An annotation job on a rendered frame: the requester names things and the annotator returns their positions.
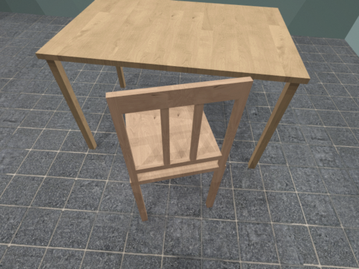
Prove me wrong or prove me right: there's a chair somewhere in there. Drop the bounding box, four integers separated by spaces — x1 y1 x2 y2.
106 77 253 221

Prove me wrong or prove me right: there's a table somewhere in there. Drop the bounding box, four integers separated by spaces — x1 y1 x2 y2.
35 0 310 169

